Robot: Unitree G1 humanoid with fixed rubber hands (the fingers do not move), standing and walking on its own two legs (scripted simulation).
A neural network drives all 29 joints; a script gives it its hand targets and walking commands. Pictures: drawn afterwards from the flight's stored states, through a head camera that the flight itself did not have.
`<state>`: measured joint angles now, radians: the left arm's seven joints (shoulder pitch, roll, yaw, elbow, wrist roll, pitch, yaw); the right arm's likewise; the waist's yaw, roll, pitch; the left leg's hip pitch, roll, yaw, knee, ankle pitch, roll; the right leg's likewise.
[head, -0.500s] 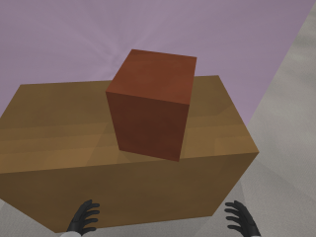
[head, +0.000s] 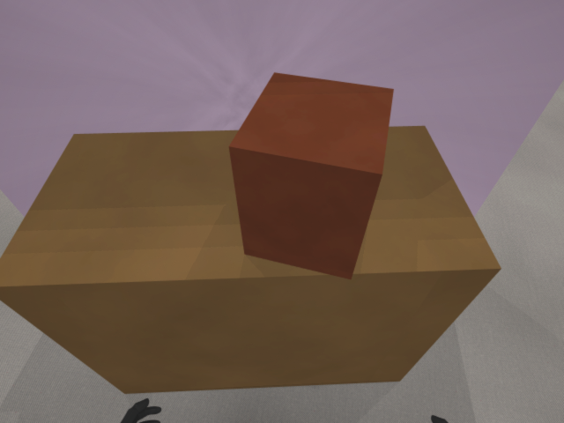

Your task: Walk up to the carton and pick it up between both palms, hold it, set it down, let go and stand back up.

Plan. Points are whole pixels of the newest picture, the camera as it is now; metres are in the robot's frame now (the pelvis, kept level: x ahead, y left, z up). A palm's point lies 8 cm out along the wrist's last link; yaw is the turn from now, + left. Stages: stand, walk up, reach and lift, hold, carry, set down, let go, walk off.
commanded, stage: stand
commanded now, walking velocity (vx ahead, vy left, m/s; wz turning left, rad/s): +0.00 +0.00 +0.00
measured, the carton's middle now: (313, 177) +0.49 -0.03 +0.07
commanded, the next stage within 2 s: none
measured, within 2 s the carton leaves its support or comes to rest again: neither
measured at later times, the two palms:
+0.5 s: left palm out of the picture +0.01 +0.24 -0.13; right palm out of the picture +0.06 -0.23 -0.13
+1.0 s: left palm out of the picture -0.01 +0.21 -0.14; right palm out of the picture +0.04 -0.23 -0.14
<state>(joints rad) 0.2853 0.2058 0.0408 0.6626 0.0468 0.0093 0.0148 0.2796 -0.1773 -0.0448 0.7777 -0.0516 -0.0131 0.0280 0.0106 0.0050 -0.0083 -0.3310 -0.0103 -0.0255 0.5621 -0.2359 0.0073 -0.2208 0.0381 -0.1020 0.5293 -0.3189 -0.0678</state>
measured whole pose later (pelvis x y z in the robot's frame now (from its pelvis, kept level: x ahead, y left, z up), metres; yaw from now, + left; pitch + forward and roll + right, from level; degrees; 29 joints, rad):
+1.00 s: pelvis +0.01 -0.01 +0.00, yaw +3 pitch -2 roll +0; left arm 0.33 0.13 0.06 1.05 0.02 0.00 0.05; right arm 0.28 -0.13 -0.03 1.05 -0.03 0.01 -0.04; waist 0.01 0.00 0.03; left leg -0.24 -0.03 -0.07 0.49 -0.22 -0.01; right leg -0.11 0.03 -0.15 0.46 -0.32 -0.08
